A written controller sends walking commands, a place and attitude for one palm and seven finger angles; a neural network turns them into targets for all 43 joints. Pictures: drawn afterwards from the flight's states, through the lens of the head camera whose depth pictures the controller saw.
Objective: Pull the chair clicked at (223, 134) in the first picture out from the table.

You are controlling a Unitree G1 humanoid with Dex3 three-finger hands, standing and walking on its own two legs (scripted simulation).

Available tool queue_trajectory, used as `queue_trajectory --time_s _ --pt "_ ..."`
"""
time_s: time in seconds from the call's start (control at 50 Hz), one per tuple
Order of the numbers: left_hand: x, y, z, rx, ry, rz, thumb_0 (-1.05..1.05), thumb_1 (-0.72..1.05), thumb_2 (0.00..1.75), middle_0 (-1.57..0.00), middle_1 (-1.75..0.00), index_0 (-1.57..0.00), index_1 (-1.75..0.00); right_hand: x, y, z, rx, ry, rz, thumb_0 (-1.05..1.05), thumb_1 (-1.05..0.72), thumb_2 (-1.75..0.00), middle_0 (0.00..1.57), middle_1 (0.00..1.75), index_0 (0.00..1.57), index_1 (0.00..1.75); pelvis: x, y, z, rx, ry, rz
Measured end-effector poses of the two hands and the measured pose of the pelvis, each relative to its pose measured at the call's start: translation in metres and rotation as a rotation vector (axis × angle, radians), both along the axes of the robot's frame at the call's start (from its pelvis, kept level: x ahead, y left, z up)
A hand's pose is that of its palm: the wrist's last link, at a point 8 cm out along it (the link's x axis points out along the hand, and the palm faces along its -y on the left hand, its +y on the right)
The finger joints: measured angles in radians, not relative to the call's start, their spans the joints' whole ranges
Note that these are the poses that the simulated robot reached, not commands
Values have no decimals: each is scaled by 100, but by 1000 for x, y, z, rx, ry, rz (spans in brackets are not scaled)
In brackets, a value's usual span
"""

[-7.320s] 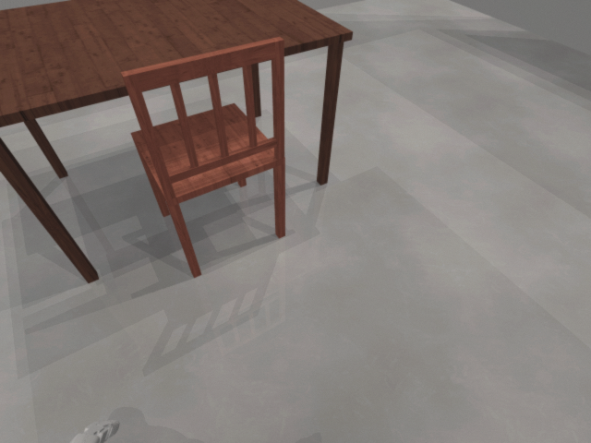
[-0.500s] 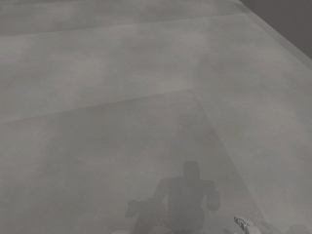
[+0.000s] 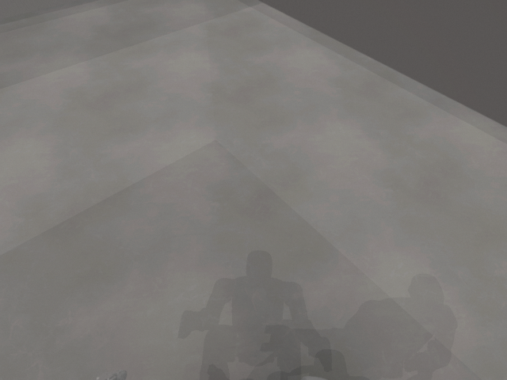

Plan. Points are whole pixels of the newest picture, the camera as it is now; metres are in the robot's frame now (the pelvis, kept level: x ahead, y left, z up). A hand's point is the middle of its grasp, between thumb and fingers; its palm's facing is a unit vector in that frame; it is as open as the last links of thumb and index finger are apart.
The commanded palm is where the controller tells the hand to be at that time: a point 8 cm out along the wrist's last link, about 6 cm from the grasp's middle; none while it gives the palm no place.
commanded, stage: turn to face it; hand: left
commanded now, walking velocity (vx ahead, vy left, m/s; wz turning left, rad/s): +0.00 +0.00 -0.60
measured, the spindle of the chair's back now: out of the picture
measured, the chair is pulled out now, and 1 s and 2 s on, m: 0.00 0.00 0.00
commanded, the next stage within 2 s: none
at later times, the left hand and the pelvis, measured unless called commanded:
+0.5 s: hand out of the picture +0.10 +0.13 -0.16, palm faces -0.22 -0.95 -0.23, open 7.4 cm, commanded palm none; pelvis -0.01 -0.04 +0.00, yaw -16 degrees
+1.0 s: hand (159, 374) +0.16 +0.17 -0.17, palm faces -0.52 -0.83 -0.22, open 7.4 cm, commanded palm none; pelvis -0.02 +0.02 +0.01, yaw -36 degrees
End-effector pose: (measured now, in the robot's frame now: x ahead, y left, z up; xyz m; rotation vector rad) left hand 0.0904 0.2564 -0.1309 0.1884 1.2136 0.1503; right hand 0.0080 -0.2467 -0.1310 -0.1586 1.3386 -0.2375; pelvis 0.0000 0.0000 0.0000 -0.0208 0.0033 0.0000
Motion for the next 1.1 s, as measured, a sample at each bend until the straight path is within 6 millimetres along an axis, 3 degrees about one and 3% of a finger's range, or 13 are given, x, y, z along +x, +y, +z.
queue_trajectory --time_s 0.08,0.14,0.24,0.34,0.48,0.58,0.66,0.8,0.9,1.0,1.1 --pt "43 -32 6 44 -97 -104 1 91 90 -20 -30 -20 -30 -34 -27 -25 32 48 -83 0 -90 -90 20 30 20 30 1 -23 -14 27 2 -57" --pt "56 -53 15 62 -134 -147 1 91 90 -20 -30 -20 -30 -45 -41 -30 40 76 -121 0 -91 -90 20 30 20 30 -2 -33 -12 29 -2 -85" --pt "56 -75 26 62 -118 -185 1 91 90 -21 -30 -21 -30 -33 -55 -19 45 10 -155 0 -91 -90 20 30 20 30 -4 -47 0 50 -3 -147" --pt "46 -87 23 40 -76 -221 1 91 90 -21 -30 -21 -30 -16 -64 -10 27 -73 -174 0 -91 -90 20 30 20 30 -7 -51 5 52 -1 -202" --pt "22 -80 9 14 9 -239 1 90 90 -21 -30 -21 -30 3 -66 1 -17 -145 -188 0 -91 -90 20 30 20 30 -10 -42 3 36 5 -277" --pt "10 -59 -4 8 70 -249 1 90 90 -21 -30 -21 -30 15 -55 12 -58 -193 -202 0 -91 -90 20 30 20 30 -11 -25 1 22 11 -334" --pt "12 -35 -18 1 104 -274 1 90 90 -21 -30 -21 -30 15 -39 21 -103 -240 -227 0 -91 -90 20 30 20 30 -11 -6 -5 8 17 -379" --pt "39 -13 -16 -3 107 -372 1 91 90 -20 -30 -20 -30 -25 -5 35 -121 -215 -311 0 -91 -90 20 30 20 30 -12 15 4 -15 -9 -488" --pt "61 -14 -9 15 103 -451 1 91 90 -20 -30 -20 -30 -61 13 32 -105 -187 -409 0 -90 -90 20 30 20 30 -12 20 7 -27 -4 -558" --pt "86 -43 -5 24 88 -555 1 91 90 -20 -30 -20 -30 -111 30 23 -72 -121 -532 0 -90 -90 20 30 20 30 -17 17 7 -24 5 -628" --pt "112 -101 0 16 25 -692 1 91 90 -20 -30 -20 -30 -174 42 7 -30 -37 -669 0 -90 -90 20 30 20 30 -28 5 2 -9 8 -704"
